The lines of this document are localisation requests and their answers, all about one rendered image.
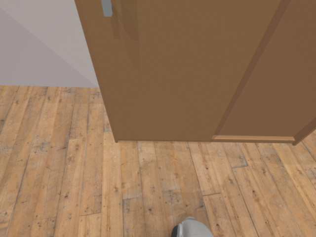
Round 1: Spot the right robot thigh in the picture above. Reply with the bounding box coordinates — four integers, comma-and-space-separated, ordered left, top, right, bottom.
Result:
177, 220, 214, 237

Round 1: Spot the handle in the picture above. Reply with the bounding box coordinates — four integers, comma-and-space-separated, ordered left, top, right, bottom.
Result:
101, 0, 112, 17

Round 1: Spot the wardrobe door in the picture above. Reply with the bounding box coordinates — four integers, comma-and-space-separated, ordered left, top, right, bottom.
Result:
81, 0, 281, 141
214, 0, 316, 137

